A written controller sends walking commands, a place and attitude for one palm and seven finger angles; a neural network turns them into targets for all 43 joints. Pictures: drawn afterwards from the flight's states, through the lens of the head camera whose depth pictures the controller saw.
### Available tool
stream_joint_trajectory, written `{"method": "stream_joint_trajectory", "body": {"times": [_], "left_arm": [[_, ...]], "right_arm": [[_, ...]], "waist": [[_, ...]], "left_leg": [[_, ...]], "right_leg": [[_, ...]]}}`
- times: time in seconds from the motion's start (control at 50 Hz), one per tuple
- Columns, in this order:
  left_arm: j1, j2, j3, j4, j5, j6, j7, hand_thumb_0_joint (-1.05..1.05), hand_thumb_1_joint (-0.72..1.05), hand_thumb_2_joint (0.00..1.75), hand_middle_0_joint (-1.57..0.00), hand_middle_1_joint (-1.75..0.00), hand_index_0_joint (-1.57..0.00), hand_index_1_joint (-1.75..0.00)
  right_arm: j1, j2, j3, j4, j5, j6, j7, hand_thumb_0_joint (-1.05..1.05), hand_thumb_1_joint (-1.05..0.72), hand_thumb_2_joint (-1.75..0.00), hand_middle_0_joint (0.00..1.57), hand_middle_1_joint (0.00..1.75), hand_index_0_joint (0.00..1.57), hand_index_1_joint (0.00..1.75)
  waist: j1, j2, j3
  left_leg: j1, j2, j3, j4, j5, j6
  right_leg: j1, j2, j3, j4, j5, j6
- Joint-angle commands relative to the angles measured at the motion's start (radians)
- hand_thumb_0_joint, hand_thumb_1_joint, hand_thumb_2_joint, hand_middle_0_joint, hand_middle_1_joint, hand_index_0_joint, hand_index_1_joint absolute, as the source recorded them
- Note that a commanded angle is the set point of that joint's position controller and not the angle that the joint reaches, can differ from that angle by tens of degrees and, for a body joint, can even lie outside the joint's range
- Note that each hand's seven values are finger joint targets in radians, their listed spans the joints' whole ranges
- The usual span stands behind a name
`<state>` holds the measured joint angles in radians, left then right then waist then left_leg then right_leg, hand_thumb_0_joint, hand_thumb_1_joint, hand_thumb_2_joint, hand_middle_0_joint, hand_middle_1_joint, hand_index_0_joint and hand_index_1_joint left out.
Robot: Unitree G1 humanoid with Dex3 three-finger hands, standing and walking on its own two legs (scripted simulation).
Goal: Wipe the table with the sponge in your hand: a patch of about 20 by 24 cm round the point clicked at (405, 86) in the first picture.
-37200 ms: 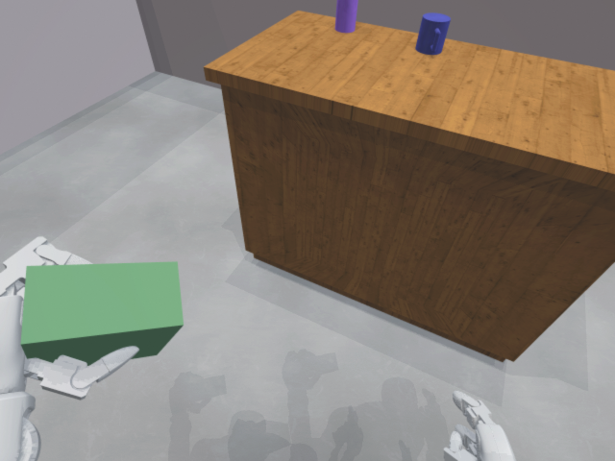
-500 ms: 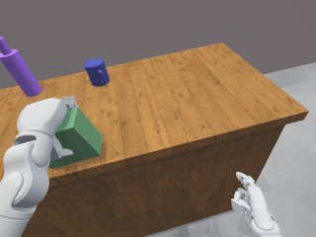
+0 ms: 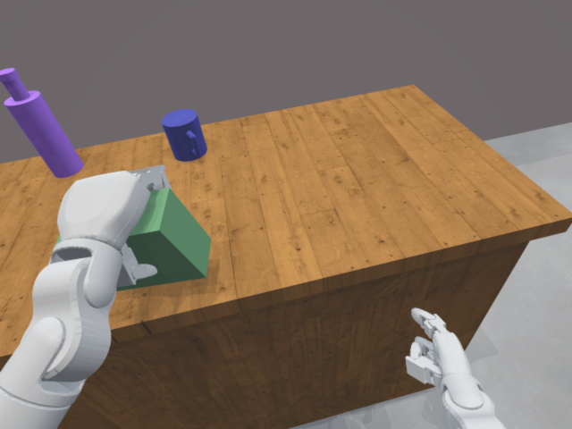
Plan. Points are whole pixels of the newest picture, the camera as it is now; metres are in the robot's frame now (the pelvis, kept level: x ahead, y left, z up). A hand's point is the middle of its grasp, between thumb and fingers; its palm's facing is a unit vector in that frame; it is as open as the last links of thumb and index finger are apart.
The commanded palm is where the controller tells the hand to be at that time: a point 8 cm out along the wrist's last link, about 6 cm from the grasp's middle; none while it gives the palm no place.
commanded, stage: move the sponge above the wiping area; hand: left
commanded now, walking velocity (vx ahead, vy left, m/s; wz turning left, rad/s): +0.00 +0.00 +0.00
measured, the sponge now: (149, 251) +0.27 +0.25 +0.14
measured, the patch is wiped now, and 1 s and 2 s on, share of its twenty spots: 0.05 0.10 0.10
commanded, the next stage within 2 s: none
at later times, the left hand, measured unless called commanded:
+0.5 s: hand (105, 208) +0.27 +0.28 +0.21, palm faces +0.23 +0.01 -0.97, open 10.1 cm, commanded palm +0.22 +0.27 +0.26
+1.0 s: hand (110, 209) +0.28 +0.29 +0.20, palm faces +0.19 -0.04 -0.98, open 10.1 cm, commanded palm +0.23 +0.27 +0.26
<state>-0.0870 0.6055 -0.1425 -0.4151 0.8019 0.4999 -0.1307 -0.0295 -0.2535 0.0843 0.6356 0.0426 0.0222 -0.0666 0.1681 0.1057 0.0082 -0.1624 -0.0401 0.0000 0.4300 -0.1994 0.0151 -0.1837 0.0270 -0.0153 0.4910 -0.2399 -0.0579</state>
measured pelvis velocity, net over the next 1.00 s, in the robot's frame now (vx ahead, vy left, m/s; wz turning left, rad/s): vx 0.00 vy -0.01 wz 0.01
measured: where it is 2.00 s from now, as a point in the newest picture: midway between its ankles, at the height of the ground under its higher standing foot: outside the picture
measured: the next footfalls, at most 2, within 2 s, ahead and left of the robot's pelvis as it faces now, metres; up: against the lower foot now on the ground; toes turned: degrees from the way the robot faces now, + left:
none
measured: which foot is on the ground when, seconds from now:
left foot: down 0.00-1.00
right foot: down 0.00-1.00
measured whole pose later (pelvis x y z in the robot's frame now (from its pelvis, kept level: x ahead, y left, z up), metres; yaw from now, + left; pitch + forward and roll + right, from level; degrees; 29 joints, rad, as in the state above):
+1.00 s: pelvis +0.00 -0.01 +0.00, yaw +1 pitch -3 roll +1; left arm -0.19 0.62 0.02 -0.10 0.80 0.44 -0.14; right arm 0.02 -0.28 0.05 0.68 0.06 0.00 -0.08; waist 0.13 0.13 -0.01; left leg -0.20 -0.02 -0.02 0.45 -0.21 -0.01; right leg -0.21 0.05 -0.03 0.49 -0.24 -0.07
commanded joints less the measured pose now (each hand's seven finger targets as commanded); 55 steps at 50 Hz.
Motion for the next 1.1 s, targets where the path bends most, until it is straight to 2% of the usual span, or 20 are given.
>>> {"method": "stream_joint_trajectory", "body": {"times": [0.0,0.08,0.14,0.2,0.28,0.32,0.38,0.4,0.42,0.44,0.48,0.54,0.62,0.68,0.74,0.78,0.88,0.96,1.0,1.08], "left_arm": [[-0.385,0.282,0.320,-0.080,0.042,0.031,0.091,0.00,0.10,1.30,-1.20,-1.60,-1.20,-1.60],[-0.169,0.157,0.260,0.008,-0.022,0.077,0.025,0.00,0.10,1.30,-1.20,-1.60,-1.20,-1.60],[-0.079,0.081,0.189,-0.073,-0.058,0.081,-0.016,0.00,0.10,1.30,-1.20,-1.60,-1.20,-1.60],[-0.146,0.133,0.205,-0.152,-0.034,0.067,-0.010,0.00,0.10,1.30,-1.20,-1.60,-1.20,-1.60],[-0.418,0.373,0.328,-0.244,0.070,0.022,0.045,0.00,0.10,1.30,-1.20,-1.60,-1.20,-1.60],[-0.458,0.405,0.348,-0.131,0.113,-0.002,0.082,0.00,0.10,1.30,-1.20,-1.60,-1.20,-1.60],[-0.443,0.375,0.335,0.049,0.109,0.009,0.081,0.00,0.10,1.30,-1.20,-1.60,-1.20,-1.60],[-0.438,0.307,0.286,0.094,0.074,0.014,0.070,0.00,0.10,1.30,-1.20,-1.60,-1.20,-1.60],[-0.410,0.319,0.305,0.147,0.054,0.016,0.062,0.00,0.10,1.30,-1.20,-1.60,-1.20,-1.60],[-0.381,0.267,0.265,0.174,0.026,0.024,0.039,0.00,0.10,1.30,-1.20,-1.60,-1.20,-1.60],[-0.296,0.261,0.282,0.178,0.003,0.033,0.000,0.00,0.10,1.30,-1.20,-1.60,-1.20,-1.60],[-0.284,0.214,0.202,0.178,0.003,0.027,-0.060,0.00,0.10,1.30,-1.20,-1.60,-1.20,-1.60],[-0.359,0.300,0.235,0.108,0.060,-0.024,-0.079,0.00,0.10,1.30,-1.20,-1.60,-1.20,-1.60],[-0.469,0.450,0.354,0.039,0.101,-0.097,-0.045,0.00,0.10,1.30,-1.20,-1.60,-1.20,-1.60],[-0.472,0.395,0.357,0.107,0.073,-0.172,0.012,0.00,0.10,1.30,-1.20,-1.60,-1.20,-1.60],[-0.467,0.394,0.393,0.135,0.039,-0.180,0.041,0.00,0.10,1.30,-1.20,-1.60,-1.20,-1.60],[-0.398,0.262,0.296,0.177,0.019,-0.087,0.047,0.00,0.10,1.30,-1.20,-1.60,-1.20,-1.60],[-0.306,0.207,0.229,0.122,0.017,-0.049,0.001,0.00,0.10,1.30,-1.20,-1.60,-1.20,-1.60],[-0.306,0.203,0.218,0.099,0.021,-0.039,-0.012,0.00,0.10,1.30,-1.20,-1.60,-1.20,-1.60],[-0.405,0.344,0.314,-0.039,0.077,-0.045,0.003,0.00,0.10,1.30,-1.20,-1.60,-1.20,-1.60]], "right_arm": [[-0.236,-0.078,-0.026,-0.166,0.007,-0.038,0.009,0.00,-0.90,-0.90,0.20,0.30,0.20,0.30],[-0.274,-0.075,-0.021,-0.187,0.039,-0.020,0.022,0.00,-0.90,-0.90,0.20,0.30,0.20,0.30],[-0.240,-0.085,-0.030,-0.218,0.043,-0.008,0.024,0.00,-0.90,-0.90,0.20,0.30,0.20,0.30],[-0.256,-0.088,-0.026,-0.232,0.039,-0.026,0.014,0.00,-0.90,-0.90,0.20,0.30,0.20,0.30],[-0.272,-0.093,-0.025,-0.218,0.014,-0.057,-0.020,0.00,-0.90,-0.90,0.20,0.30,0.20,0.30],[-0.217,-0.088,-0.032,-0.183,-0.004,-0.068,-0.030,0.00,-0.90,-0.90,0.20,0.30,0.20,0.30],[-0.232,-0.099,-0.031,-0.152,0.015,-0.063,-0.024,0.00,-0.90,-0.90,0.20,0.30,0.20,0.30],[-0.221,-0.096,-0.034,-0.149,0.014,-0.057,-0.024,0.00,-0.90,-0.90,0.20,0.30,0.20,0.30],[-0.211,-0.099,-0.037,-0.133,0.020,-0.055,-0.019,0.00,-0.90,-0.90,0.20,0.30,0.20,0.30],[-0.221,-0.101,-0.034,-0.141,0.022,-0.052,-0.018,0.00,-0.90,-0.90,0.20,0.30,0.20,0.30],[-0.255,-0.096,-0.034,-0.156,0.034,-0.062,-0.017,0.00,-0.90,-0.90,0.20,0.30,0.20,0.30],[-0.221,-0.108,-0.035,-0.171,0.031,-0.055,-0.017,0.00,-0.90,-0.90,0.20,0.30,0.20,0.30],[-0.209,-0.104,-0.034,-0.184,0.025,-0.073,-0.025,0.00,-0.90,-0.90,0.20,0.30,0.20,0.30],[-0.220,-0.105,-0.038,-0.179,0.010,-0.093,-0.037,0.00,-0.90,-0.90,0.20,0.30,0.20,0.30],[-0.164,-0.089,-0.043,-0.155,-0.005,-0.110,-0.046,0.00,-0.90,-0.90,0.20,0.30,0.20,0.30],[-0.183,-0.090,-0.048,-0.143,0.010,-0.118,-0.044,0.00,-0.90,-0.90,0.20,0.30,0.20,0.30],[-0.219,-0.094,-0.051,-0.148,0.022,-0.102,-0.018,0.00,-0.90,-0.90,0.20,0.30,0.20,0.30],[-0.199,-0.102,-0.054,-0.173,0.023,-0.080,-0.012,0.00,-0.90,-0.90,0.20,0.30,0.20,0.30],[-0.204,-0.103,-0.048,-0.183,0.021,-0.080,-0.015,0.00,-0.90,-0.90,0.20,0.30,0.20,0.30],[-0.247,-0.094,-0.039,-0.192,0.018,-0.084,-0.016,0.00,-0.90,-0.90,0.20,0.30,0.20,0.30]], "waist": [[-0.003,-0.035,-0.246],[-0.012,-0.091,-0.156],[-0.033,-0.114,-0.178],[-0.038,-0.093,-0.216],[-0.021,0.000,-0.294],[-0.018,0.014,-0.302],[-0.016,0.017,-0.225],[-0.024,-0.024,-0.204],[-0.025,-0.044,-0.188],[-0.028,-0.074,-0.174],[-0.023,-0.093,-0.197],[-0.054,-0.107,-0.184],[-0.059,-0.109,-0.230],[-0.039,-0.037,-0.275],[-0.040,-0.037,-0.258],[-0.028,-0.024,-0.246],[-0.024,0.003,-0.200],[-0.036,-0.105,-0.228],[-0.038,-0.113,-0.237],[-0.021,-0.054,-0.308]], "left_leg": [[0.054,0.025,-0.065,-0.057,0.234,-0.004],[0.015,0.030,-0.050,-0.049,0.204,-0.004],[0.005,0.031,-0.030,-0.033,0.180,0.004],[0.015,0.026,-0.037,-0.025,0.134,0.012],[0.070,0.002,-0.058,-0.018,0.125,0.018],[0.070,-0.008,-0.055,-0.017,0.165,0.015],[0.049,-0.005,-0.064,-0.030,0.131,0.005],[0.024,0.001,-0.051,-0.028,0.129,0.007],[0.011,0.003,-0.048,-0.029,0.125,0.002],[-0.009,0.005,-0.046,-0.029,0.114,0.004],[-0.010,0.006,-0.042,-0.008,0.124,0.006],[-0.038,0.010,-0.031,0.009,0.103,0.011],[-0.014,0.000,-0.036,0.030,0.093,0.021],[0.021,-0.009,-0.054,0.036,0.102,0.024],[0.035,-0.009,-0.052,0.026,0.128,0.019],[0.045,-0.005,-0.061,0.019,0.119,0.011],[0.003,0.004,-0.048,-0.003,0.138,-0.002],[-0.004,0.012,-0.039,-0.005,0.140,0.010],[-0.002,0.013,-0.042,-0.006,0.131,0.015],[0.043,0.003,-0.061,-0.006,0.169,0.016]], "right_leg": [[0.085,-0.019,0.096,-0.102,0.154,-0.038],[0.041,-0.019,0.103,-0.120,0.182,-0.022],[0.056,-0.033,0.048,-0.105,0.206,0.008],[0.044,-0.033,0.067,-0.104,0.118,0.004],[0.047,-0.017,0.154,-0.108,0.021,-0.022],[0.058,-0.023,0.134,-0.108,0.031,-0.028],[0.031,-0.017,0.180,-0.141,0.015,-0.046],[0.043,-0.033,0.140,-0.139,0.043,-0.029],[0.034,-0.034,0.137,-0.142,0.050,-0.018],[0.044,-0.043,0.122,-0.143,0.067,-0.008],[0.054,-0.044,0.156,-0.131,0.100,-0.006],[0.045,-0.061,0.124,-0.122,0.106,0.015],[0.030,-0.065,0.144,-0.118,0.044,0.016],[0.043,-0.055,0.191,-0.123,0.008,-0.007],[0.046,-0.056,0.144,-0.133,0.039,-0.008],[0.037,-0.049,0.173,-0.144,0.034,-0.020],[0.039,-0.056,0.145,-0.120,0.102,-0.018],[0.050,-0.057,0.091,-0.101,0.134,0.009],[0.050,-0.054,0.081,-0.098,0.120,0.007],[0.069,-0.035,0.125,-0.082,0.131,-0.012]]}}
